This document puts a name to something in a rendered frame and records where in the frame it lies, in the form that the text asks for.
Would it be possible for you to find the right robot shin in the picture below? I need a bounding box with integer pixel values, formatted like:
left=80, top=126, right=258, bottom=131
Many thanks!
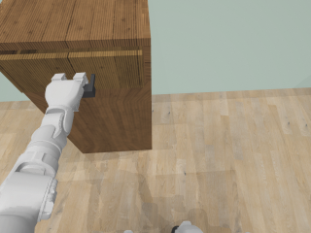
left=179, top=220, right=191, bottom=228

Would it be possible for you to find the handle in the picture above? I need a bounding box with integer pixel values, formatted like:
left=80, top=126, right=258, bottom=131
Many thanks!
left=82, top=74, right=96, bottom=98

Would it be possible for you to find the drawer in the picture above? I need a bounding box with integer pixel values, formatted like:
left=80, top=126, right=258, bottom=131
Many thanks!
left=0, top=46, right=145, bottom=93

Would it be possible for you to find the left robot forearm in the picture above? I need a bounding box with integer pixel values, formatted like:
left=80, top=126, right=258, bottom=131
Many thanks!
left=0, top=105, right=74, bottom=198

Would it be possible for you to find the robot left hand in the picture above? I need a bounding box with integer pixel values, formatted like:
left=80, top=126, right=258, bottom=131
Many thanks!
left=45, top=72, right=89, bottom=112

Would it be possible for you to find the left robot upper arm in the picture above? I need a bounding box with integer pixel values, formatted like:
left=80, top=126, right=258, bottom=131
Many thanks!
left=0, top=172, right=58, bottom=233

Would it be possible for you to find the cabinet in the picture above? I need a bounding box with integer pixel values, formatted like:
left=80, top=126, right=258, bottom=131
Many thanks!
left=0, top=0, right=153, bottom=154

